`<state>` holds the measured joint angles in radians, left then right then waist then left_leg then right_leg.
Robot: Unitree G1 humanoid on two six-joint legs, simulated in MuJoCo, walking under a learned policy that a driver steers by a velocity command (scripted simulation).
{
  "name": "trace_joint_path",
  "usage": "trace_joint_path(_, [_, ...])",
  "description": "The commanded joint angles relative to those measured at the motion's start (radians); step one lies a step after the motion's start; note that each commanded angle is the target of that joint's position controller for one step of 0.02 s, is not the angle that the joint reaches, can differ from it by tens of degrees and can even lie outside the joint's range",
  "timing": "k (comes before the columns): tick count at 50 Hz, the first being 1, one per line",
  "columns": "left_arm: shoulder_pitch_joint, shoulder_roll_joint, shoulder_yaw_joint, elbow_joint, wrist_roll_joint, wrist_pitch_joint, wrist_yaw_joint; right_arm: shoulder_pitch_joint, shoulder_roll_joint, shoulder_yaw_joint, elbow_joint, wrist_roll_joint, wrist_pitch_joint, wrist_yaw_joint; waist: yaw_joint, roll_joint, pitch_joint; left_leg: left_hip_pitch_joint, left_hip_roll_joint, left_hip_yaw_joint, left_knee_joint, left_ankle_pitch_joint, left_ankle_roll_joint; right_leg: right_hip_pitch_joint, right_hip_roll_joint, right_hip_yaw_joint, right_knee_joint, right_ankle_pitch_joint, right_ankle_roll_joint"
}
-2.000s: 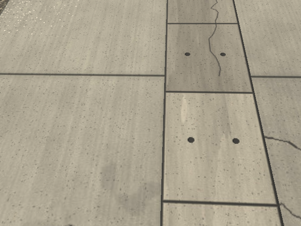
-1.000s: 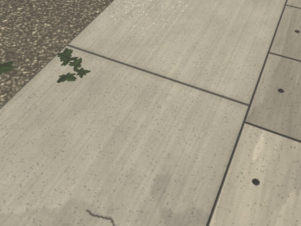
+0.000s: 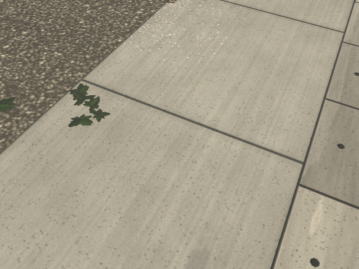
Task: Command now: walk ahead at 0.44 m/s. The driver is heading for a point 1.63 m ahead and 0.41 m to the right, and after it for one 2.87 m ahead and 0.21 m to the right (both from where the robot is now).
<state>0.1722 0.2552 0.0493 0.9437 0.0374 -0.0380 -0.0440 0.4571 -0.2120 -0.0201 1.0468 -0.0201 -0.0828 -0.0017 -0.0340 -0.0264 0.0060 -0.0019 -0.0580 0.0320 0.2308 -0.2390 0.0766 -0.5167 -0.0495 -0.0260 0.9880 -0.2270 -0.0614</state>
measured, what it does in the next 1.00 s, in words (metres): walks ahead: right foot, then left foot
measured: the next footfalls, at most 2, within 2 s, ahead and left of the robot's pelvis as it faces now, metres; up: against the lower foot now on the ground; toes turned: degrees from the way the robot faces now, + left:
right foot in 0.26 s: +0.31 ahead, -0.10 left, +0.00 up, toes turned -4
left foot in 0.80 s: +0.62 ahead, +0.07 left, +0.00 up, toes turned +2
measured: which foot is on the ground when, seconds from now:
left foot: down 0.00-0.24, up 0.26-0.78, down 0.80-1.00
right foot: up 0.00-0.24, down 0.26-0.80, up 0.82-1.00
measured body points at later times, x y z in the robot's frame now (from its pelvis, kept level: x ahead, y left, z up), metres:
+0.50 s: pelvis +0.28 -0.05 +0.00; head +0.30 -0.06 +0.45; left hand +0.26 +0.21 -0.14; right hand +0.36 -0.30 -0.15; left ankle +0.32 +0.10 -0.67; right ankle +0.27 -0.10 -0.75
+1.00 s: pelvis +0.56 +0.00 +0.00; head +0.59 +0.00 +0.44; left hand +0.62 +0.25 -0.15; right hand +0.60 -0.26 -0.14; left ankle +0.58 +0.06 -0.75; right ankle +0.52 -0.13 -0.66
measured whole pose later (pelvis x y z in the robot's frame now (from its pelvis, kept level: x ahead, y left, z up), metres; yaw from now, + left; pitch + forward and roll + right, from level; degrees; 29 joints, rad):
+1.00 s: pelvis +0.56 +0.00 +0.00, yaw -7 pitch +0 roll +1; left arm 0.29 0.23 0.06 0.98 0.02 -0.04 -0.01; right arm 0.25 -0.22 -0.05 0.97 -0.02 -0.10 0.00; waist 0.01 -0.03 0.06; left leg -0.18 -0.03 0.17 0.36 -0.19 0.08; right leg -0.48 -0.06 0.01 1.14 -0.27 -0.09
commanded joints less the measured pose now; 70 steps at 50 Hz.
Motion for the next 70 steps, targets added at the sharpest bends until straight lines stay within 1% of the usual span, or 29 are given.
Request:
trace_joint_path(1, [-0.122, 0.031, -0.002, -0.083, 0.001, -0.003, -0.004, 0.075, -0.108, -0.012, -0.003, 0.006, -0.016, -0.007, -0.004, 0.101, 0.099, 0.081, 0.250, -0.179, -0.102, 0.353, 0.112, -0.239, -0.017, -0.032, -0.035, 0.055, 0.034])
trace_joint_path(5, [-0.276, 0.007, -0.022, -0.149, -0.011, -0.003, -0.003, 0.089, -0.110, -0.007, 0.013, 0.000, -0.013, -0.010, -0.030, 0.122, 0.133, 0.020, 0.228, -0.112, -0.103, 0.470, 0.110, -0.144, 0.016, -0.086, -0.270, 0.129, 0.032])
trace_joint_path(8, [-0.276, 0.027, -0.021, -0.166, -0.016, -0.005, 0.006, 0.078, -0.127, -0.010, 0.025, 0.000, -0.015, -0.013, -0.007, 0.133, 0.130, 0.043, 0.259, -0.096, -0.077, 0.620, 0.102, -0.036, 0.041, -0.098, -0.373, 0.139, -0.014])
trace_joint_path(10, [-0.159, 0.056, -0.006, -0.136, -0.015, -0.012, 0.021, 0.040, -0.145, -0.015, 0.024, 0.003, -0.016, -0.016, 0.057, 0.132, 0.064, 0.076, 0.265, -0.066, 0.067, 0.907, 0.077, 0.116, 0.086, -0.102, -0.402, 0.101, -0.055])
trace_joint_path(12, [0.142, 0.102, 0.023, -0.037, -0.009, -0.026, 0.040, 0.008, -0.158, -0.020, 0.017, 0.005, -0.007, -0.016, 0.183, 0.104, -0.089, -0.003, 0.221, -0.026, 0.423, 0.897, 0.046, 0.458, 0.100, -0.083, -0.490, 0.116, -0.098])
trace_joint_path(13, [0.302, 0.181, 0.045, -0.005, 0.015, -0.031, 0.052, 0.029, -0.116, -0.009, -0.007, 0.007, -0.005, -0.012, 0.218, 0.004, -0.202, -0.199, 0.165, 0.006, 0.727, 0.518, 0.036, 0.690, -0.121, 0.162, -0.510, -0.065, -0.139])
trace_joint_path(14, [0.306, 0.251, 0.058, -0.006, 0.025, -0.027, 0.046, 0.158, 0.002, 0.005, -0.012, 0.030, -0.002, 0.000, 0.127, -0.202, -0.301, -0.532, -0.031, -0.011, 1.092, -0.290, 0.000, 0.883, -0.387, 0.695, -0.649, -0.136, -0.285])
trace_joint_path(15, [0.214, 0.203, 0.056, -0.012, -0.022, -0.019, 0.037, 0.068, -0.105, -0.021, -0.017, 0.007, 0.001, -0.002, 0.122, -0.066, -0.213, -0.620, 0.018, -0.116, 1.152, -0.221, 0.023, 0.767, -0.336, 0.736, -0.746, -0.273, -0.273])
trace_joint_path(16, [0.099, 0.132, 0.037, -0.032, -0.032, -0.023, 0.036, -0.029, -0.120, -0.029, -0.051, 0.004, -0.003, 0.002, 0.081, -0.033, -0.054, -0.642, 0.075, -0.101, 1.111, -0.109, 0.030, 0.603, -0.302, 0.553, -0.768, -0.255, -0.240])
trace_joint_path(17, [0.057, 0.076, 0.023, -0.032, -0.027, -0.034, 0.031, -0.073, -0.105, -0.028, -0.060, 0.003, -0.009, 0.005, 0.060, 0.010, 0.007, -0.601, 0.107, -0.094, 1.055, -0.050, 0.031, 0.482, -0.256, 0.443, -0.800, -0.120, -0.216])
trace_joint_path(20, [0.092, 0.017, 0.002, 0.013, -0.022, -0.061, 0.037, -0.052, -0.051, -0.024, -0.051, -0.017, 0.023, 0.020, -0.005, -0.011, 0.027, -0.473, 0.143, -0.083, 0.946, -0.024, 0.006, 0.332, -0.172, 0.247, -0.833, 0.129, -0.164])
trace_joint_path(28, [0.260, 0.048, -0.002, 0.069, -0.030, -0.071, 0.041, -0.368, -0.045, -0.018, -0.163, -0.011, 0.044, 0.036, 0.045, -0.012, 0.098, -0.646, 0.161, 0.009, 0.604, 0.207, -0.055, 0.399, -0.106, 0.091, -0.882, 0.337, -0.131])
trace_joint_path(34, [0.367, 0.055, -0.007, 0.108, -0.018, -0.064, 0.056, -0.533, -0.042, -0.007, -0.221, -0.004, 0.035, 0.033, 0.099, -0.034, 0.104, -0.638, 0.110, 0.054, 0.389, 0.236, -0.030, 0.582, -0.138, 0.068, -0.828, 0.510, -0.126])
trace_joint_path(37, [0.353, 0.069, -0.004, 0.116, -0.010, -0.058, 0.065, -0.516, -0.063, -0.016, -0.235, -0.003, 0.021, 0.027, 0.067, -0.039, 0.094, -0.566, 0.076, 0.051, 0.327, 0.125, 0.008, 0.648, -0.167, 0.083, -0.727, 0.724, -0.125])
trace_joint_path(39, [0.312, 0.091, 0.001, 0.109, -0.010, -0.055, 0.063, -0.318, -0.099, -0.036, -0.177, -0.004, 0.006, 0.011, -0.019, -0.045, -0.006, -0.319, 0.018, 0.063, 0.256, 0.075, 0.042, 0.629, -0.144, 0.077, -0.512, 0.917, -0.102])
trace_joint_path(40, [0.286, 0.087, -0.001, 0.097, -0.022, -0.055, 0.059, -0.143, -0.135, -0.053, -0.127, -0.018, -0.007, 0.000, -0.095, -0.020, -0.100, -0.059, 0.068, 0.017, 0.211, 0.138, 0.071, 0.495, -0.107, 0.055, -0.314, 0.782, -0.085])
trace_joint_path(41, [0.307, 0.018, -0.020, 0.053, -0.051, -0.059, 0.050, 0.012, -0.238, -0.080, -0.110, -0.049, -0.013, -0.016, -0.119, 0.110, -0.251, 0.247, 0.343, -0.296, 0.196, 0.038, 0.136, 0.218, -0.020, 0.009, 0.008, 0.372, -0.054])
trace_joint_path(42, [0.420, -0.022, -0.020, 0.066, -0.069, -0.049, 0.055, 0.002, -0.271, -0.091, -0.111, -0.041, 0.000, -0.004, -0.061, 0.243, -0.349, 0.376, 0.539, -0.658, 0.097, 0.049, 0.235, -0.029, 0.120, 0.012, 0.274, -0.323, -0.037])
trace_joint_path(43, [0.320, 0.076, 0.009, 0.067, -0.041, -0.037, 0.062, -0.089, -0.189, -0.076, -0.126, -0.013, 0.008, 0.003, -0.043, 0.067, -0.210, 0.236, 0.470, -0.569, 0.062, -0.055, 0.189, -0.084, 0.047, 0.091, 0.312, -0.226, -0.051])
trace_joint_path(45, [0.225, 0.028, 0.010, 0.040, -0.032, -0.036, 0.051, -0.230, -0.088, -0.049, -0.144, -0.007, -0.003, 0.007, 0.010, 0.054, -0.008, -0.030, 0.387, -0.316, -0.031, 0.015, 0.119, -0.058, -0.018, 0.085, 0.232, -0.083, -0.048])
trace_joint_path(47, [0.233, 0.001, 0.014, 0.038, -0.009, -0.008, 0.034, -0.220, -0.051, -0.038, -0.122, 0.000, -0.015, -0.004, 0.050, 0.093, 0.033, -0.139, 0.330, -0.166, -0.065, 0.109, 0.072, -0.003, -0.041, 0.074, 0.195, -0.048, -0.030])
trace_joint_path(52, [0.107, -0.022, 0.017, -0.026, -0.007, 0.026, 0.011, -0.127, -0.077, -0.045, -0.090, 0.005, -0.043, -0.009, 0.061, 0.093, 0.061, -0.132, 0.306, 0.009, -0.094, 0.286, 0.060, -0.126, -0.062, 0.037, 0.137, 0.085, -0.006])
trace_joint_path(61, [-0.184, -0.018, -0.004, -0.156, -0.002, 0.018, -0.014, -0.009, -0.117, -0.048, -0.055, 0.000, -0.028, -0.028, 0.003, 0.094, 0.103, 0.041, 0.320, 0.188, -0.042, 0.551, 0.044, -0.095, -0.008, -0.105, -0.316, 0.189, -0.043])
trace_joint_path(64, [-0.122, 0.013, 0.011, -0.150, 0.002, 0.020, -0.008, -0.020, -0.151, -0.057, -0.058, -0.005, -0.009, -0.038, 0.047, 0.128, 0.050, 0.122, 0.336, 0.233, 0.135, 0.934, 0.035, 0.018, 0.071, -0.150, -0.347, 0.043, -0.102])
trace_joint_path(66, [0.051, 0.052, 0.034, -0.104, 0.003, 0.012, 0.002, -0.033, -0.181, -0.067, -0.070, -0.006, 0.012, -0.036, 0.117, 0.128, -0.052, 0.100, 0.339, 0.240, 0.431, 0.979, 0.031, 0.214, 0.138, -0.148, -0.408, -0.030, -0.152])
trace_joint_path(67, [0.199, 0.100, 0.058, -0.060, 0.013, 0.003, 0.014, -0.051, -0.184, -0.068, -0.090, -0.003, 0.017, -0.029, 0.191, 0.070, -0.129, -0.044, 0.318, 0.251, 0.690, 0.778, 0.000, 0.436, 0.115, -0.068, -0.498, -0.022, -0.191])
trace_joint_path(68, [0.234, 0.213, 0.089, -0.063, 0.020, 0.003, 0.029, -0.028, -0.083, -0.049, -0.149, 0.012, 0.014, -0.015, 0.157, -0.124, -0.218, -0.424, 0.197, 0.246, 1.050, 0.066, -0.050, 0.724, -0.175, 0.361, -0.532, -0.089, -0.300])
trace_joint_path(69, [0.227, 0.260, 0.097, -0.085, -0.008, 0.016, 0.028, -0.099, -0.120, -0.058, -0.213, 0.011, 0.002, -0.002, 0.143, -0.133, -0.275, -0.666, 0.029, 0.036, 1.248, -0.317, -0.078, 0.812, -0.305, 0.800, -0.695, -0.052, -0.395])
trace_joint_path(70, [0.194, 0.231, 0.089, -0.076, -0.019, 0.024, 0.035, -0.208, -0.131, -0.059, -0.237, 0.006, -0.009, 0.004, 0.140, -0.017, -0.136, -0.773, 0.105, -0.055, 1.226, -0.206, -0.067, 0.731, -0.276, 0.634, -0.723, -0.015, -0.354])
Velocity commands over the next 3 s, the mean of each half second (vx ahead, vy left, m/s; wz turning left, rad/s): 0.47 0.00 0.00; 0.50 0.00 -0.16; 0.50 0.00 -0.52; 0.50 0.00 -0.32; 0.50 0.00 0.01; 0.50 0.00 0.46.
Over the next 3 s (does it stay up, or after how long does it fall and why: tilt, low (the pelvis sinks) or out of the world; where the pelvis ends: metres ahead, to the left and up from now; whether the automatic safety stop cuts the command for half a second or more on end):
stays up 1.54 -0.45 -0.03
